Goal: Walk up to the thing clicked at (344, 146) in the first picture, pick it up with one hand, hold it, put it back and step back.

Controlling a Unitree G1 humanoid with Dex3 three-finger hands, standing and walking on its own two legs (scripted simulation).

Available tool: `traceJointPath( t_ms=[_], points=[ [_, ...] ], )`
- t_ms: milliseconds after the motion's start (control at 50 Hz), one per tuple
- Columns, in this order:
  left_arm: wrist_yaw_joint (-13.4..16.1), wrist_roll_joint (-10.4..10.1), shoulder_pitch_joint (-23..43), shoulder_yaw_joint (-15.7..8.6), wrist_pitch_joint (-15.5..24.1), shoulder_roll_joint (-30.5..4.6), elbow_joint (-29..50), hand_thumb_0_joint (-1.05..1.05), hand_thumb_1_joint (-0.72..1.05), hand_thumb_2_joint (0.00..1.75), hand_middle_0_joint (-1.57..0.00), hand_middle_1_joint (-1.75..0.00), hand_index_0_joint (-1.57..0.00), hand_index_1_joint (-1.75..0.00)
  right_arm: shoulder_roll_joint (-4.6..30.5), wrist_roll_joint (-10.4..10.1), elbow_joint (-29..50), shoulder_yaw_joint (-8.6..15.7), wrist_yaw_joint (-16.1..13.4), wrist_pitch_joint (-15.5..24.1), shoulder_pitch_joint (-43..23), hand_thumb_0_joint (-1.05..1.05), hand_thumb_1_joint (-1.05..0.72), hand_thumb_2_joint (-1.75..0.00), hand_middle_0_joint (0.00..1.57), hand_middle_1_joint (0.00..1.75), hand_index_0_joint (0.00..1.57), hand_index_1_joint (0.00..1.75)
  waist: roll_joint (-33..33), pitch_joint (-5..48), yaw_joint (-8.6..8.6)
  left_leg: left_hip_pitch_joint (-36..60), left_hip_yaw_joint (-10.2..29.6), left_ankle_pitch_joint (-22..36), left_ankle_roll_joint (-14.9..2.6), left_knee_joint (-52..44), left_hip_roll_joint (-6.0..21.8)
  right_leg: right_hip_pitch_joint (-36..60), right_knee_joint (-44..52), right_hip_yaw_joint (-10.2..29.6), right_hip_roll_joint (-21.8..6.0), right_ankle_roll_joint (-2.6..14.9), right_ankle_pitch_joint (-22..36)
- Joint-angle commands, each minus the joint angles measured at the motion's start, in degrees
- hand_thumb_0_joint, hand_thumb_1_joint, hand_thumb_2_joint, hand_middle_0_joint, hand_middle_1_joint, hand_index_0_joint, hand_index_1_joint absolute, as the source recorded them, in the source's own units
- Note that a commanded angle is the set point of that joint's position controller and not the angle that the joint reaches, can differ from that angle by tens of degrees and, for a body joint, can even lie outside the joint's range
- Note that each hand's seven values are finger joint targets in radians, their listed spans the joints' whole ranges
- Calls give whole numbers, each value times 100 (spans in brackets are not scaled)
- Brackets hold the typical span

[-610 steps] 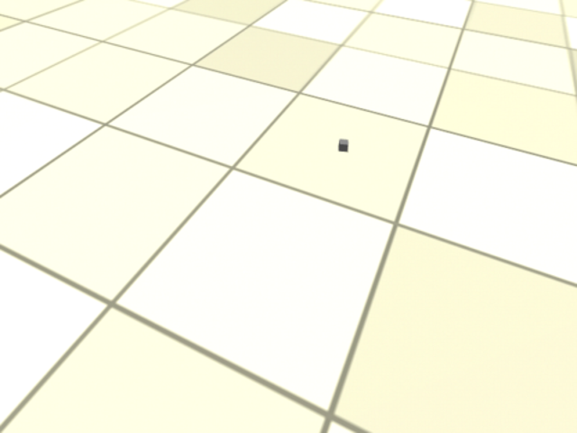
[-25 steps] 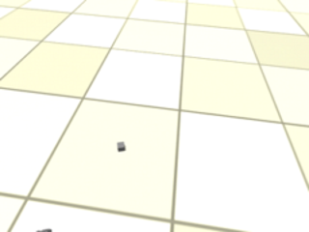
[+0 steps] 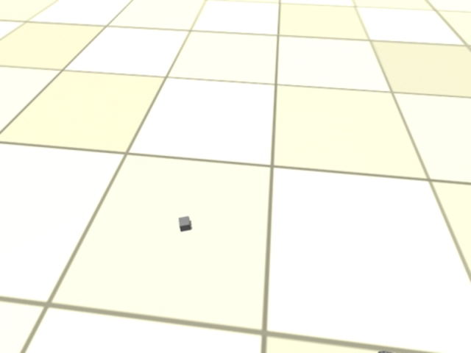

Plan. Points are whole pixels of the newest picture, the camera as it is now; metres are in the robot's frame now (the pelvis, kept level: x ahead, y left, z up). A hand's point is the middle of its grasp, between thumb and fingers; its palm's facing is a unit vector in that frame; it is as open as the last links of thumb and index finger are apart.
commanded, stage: stand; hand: left
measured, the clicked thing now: (184, 223) +0.81 +0.26 -0.76
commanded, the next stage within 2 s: walk up in 0.72 s
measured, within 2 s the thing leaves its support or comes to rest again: neither
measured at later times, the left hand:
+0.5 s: hand out of the picture +0.06 +0.25 -0.15, palm faces -0.03 -0.94 -0.34, open 7.4 cm
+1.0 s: hand out of the picture +0.04 +0.32 -0.17, palm faces +0.01 -0.94 -0.35, open 7.4 cm
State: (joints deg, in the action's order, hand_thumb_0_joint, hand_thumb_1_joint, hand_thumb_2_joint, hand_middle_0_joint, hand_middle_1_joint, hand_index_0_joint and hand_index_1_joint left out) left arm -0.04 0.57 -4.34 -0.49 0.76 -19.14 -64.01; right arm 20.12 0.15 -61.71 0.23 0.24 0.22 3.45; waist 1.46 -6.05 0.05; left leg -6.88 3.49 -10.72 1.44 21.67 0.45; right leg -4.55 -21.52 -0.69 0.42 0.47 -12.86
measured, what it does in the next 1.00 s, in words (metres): steps on the spot: left foot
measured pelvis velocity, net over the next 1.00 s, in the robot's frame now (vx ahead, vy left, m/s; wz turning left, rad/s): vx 0.02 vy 0.04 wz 0.01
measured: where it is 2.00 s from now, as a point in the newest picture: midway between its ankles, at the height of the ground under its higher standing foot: (235, 329)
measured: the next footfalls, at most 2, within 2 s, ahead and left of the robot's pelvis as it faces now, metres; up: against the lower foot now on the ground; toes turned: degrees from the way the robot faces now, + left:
left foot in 0.98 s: +0.12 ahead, +0.17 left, +0.00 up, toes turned +3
right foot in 1.42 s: +0.31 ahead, -0.11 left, +0.00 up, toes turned -6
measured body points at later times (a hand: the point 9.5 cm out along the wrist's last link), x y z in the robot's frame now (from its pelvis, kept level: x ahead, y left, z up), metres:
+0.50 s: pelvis -0.02 +0.00 +0.00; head -0.01 +0.00 +0.45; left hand +0.06 +0.30 -0.13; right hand +0.02 -0.31 -0.13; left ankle +0.02 +0.14 -0.75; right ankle -0.01 -0.11 -0.75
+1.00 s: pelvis +0.02 +0.04 -0.01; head +0.03 +0.06 +0.44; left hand +0.04 +0.37 -0.14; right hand +0.10 -0.29 -0.11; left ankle +0.08 +0.16 -0.75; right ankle -0.01 -0.11 -0.74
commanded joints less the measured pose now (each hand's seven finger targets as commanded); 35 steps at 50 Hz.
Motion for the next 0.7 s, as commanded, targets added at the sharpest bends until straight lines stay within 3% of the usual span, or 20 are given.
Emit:
traceJointPath(
  t_ms=[0, 60, 120, 160, 220, 280, 300, 440, 520, 620, 680],
  points=[
    [74, -29, 302, -250, 133, -1357, 278, 0, 90, 90, -20, -30, -20, -30, 1131, -8, 214, 226, -65, 119, -209, 0, -90, -90, 20, 30, 20, 30, -286, 678, -10, 122, 371, 802, -200, -391, 541, 74, 611, 630, -747, 74, 984],
    [57, -10, 283, -238, 144, -1357, 233, 0, 90, 90, -20, -30, -20, -30, 1129, 3, 159, 218, -45, 131, -223, 0, -90, -90, 20, 30, 20, 30, -265, 623, -4, 193, 374, 527, -173, -451, 535, -96, 775, 702, -770, 82, 630],
    [48, 12, 333, -259, 140, -1441, 234, 0, 90, 90, -20, -30, -20, -30, 1102, 38, 103, 213, -18, 115, -85, 0, -90, -90, 20, 30, 20, 30, -356, 368, -27, 14, 337, -21, -164, -452, 450, -480, 1097, 857, -785, 88, -589],
    [40, 21, 405, -268, 129, -1461, 265, 0, 90, 90, -20, -30, -20, -30, 1118, 49, 83, 222, -4, 113, 50, 0, -90, -90, 20, 30, 20, 30, -332, 313, -91, -113, 345, -115, -175, -438, 459, -543, 1158, 896, -801, 102, -898],
    [16, -3, 362, -267, 139, -1414, 274, 0, 90, 90, -20, -30, -20, -30, 1146, 58, 71, 221, 3, 153, 103, 0, -90, -90, 20, 30, 20, 30, -270, 405, -49, -152, 377, -33, -182, -485, 488, -445, 1085, 900, -790, 113, -757],
    [-5, -17, 276, -271, 153, -1370, 257, 0, 90, 90, -20, -30, -20, -30, 1190, 68, 58, 211, -14, 191, 100, 0, -90, -90, 20, 30, 20, 30, -108, 560, 11, -220, 451, 142, -203, -556, 575, -173, 877, 800, -732, 94, -174],
    [-7, -20, 273, -267, 145, -1366, 251, 0, 90, 90, -20, -30, -20, -30, 1173, 64, 44, 198, -19, 191, 118, 0, -90, -90, 20, 30, 20, 30, -126, 486, 30, -333, 464, 51, -191, -593, 549, -187, 886, 787, -714, 77, -264],
    [-6, -33, 149, -237, 132, -1354, 233, 0, 90, 90, -20, -30, -20, -30, 1245, 45, -5, 169, -60, 188, 206, 0, -90, -90, 20, 30, 20, 30, -56, 766, 25, -129, 454, 548, -207, -539, 630, 19, 685, 704, -733, 91, 553],
    [-6, -43, 74, -211, 122, -1348, 211, 0, 90, 90, -20, -30, -20, -30, 1257, 41, -25, 139, -64, 193, 232, 0, -90, -90, 20, 30, 20, 30, -32, 753, 26, -148, 455, 697, -216, -557, 646, 27, 607, 653, -719, 78, 640],
    [-5, -34, 72, -187, 96, -1344, 177, 0, 90, 90, -20, -30, -20, -30, 1248, 37, -56, 121, -65, 173, 241, 0, -90, -90, 20, 30, 20, 30, -100, 537, 8, -223, 493, 211, -210, -658, 614, -234, 671, 663, -693, 73, 118],
    [1, -26, 75, -185, 104, -1402, 202, 0, 90, 90, -20, -30, -20, -30, 1220, 40, -35, 123, -53, 166, 249, 0, -90, -90, 20, 30, 20, 30, -170, 518, -21, -239, 483, 188, -213, -657, 594, -269, 688, 669, -700, 78, 97]
  ],
)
